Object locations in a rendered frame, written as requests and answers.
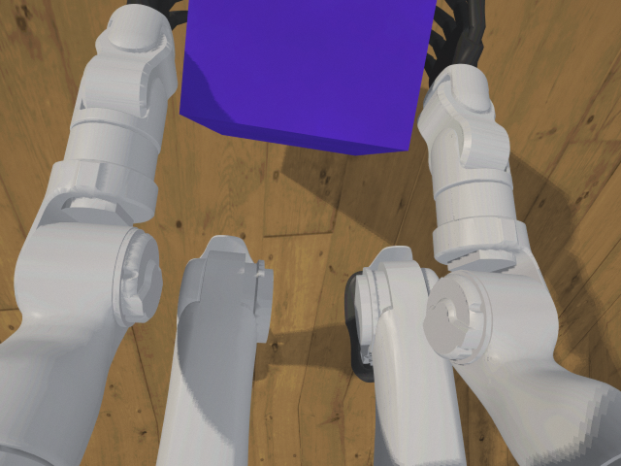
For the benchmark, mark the right robot forearm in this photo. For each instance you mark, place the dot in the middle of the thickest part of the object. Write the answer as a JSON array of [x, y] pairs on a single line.
[[472, 184]]

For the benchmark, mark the carton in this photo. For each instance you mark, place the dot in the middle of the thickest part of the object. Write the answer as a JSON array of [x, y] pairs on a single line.
[[336, 75]]

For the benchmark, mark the left robot forearm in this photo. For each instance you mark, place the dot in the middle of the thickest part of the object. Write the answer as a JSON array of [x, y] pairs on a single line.
[[116, 132]]

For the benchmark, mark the left robot thigh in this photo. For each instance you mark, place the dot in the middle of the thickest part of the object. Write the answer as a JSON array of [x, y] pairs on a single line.
[[206, 420]]

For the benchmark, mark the robot left shin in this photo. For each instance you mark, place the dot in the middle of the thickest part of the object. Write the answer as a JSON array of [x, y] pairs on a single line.
[[192, 280]]

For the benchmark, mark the right robot hand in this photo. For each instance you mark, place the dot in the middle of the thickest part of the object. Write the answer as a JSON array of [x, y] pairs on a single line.
[[463, 44]]

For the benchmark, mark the left robot upper arm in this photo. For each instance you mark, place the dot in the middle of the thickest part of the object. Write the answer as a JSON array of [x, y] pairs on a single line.
[[80, 286]]

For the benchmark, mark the left robot hand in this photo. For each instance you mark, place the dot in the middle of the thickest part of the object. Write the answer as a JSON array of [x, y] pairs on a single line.
[[163, 6]]

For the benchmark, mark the right robot upper arm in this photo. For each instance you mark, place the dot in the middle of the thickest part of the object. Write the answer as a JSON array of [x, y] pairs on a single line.
[[499, 332]]

